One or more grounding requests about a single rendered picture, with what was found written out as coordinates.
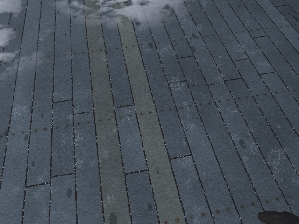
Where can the robot right hand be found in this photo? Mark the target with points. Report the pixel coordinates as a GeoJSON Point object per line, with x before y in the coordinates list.
{"type": "Point", "coordinates": [270, 217]}

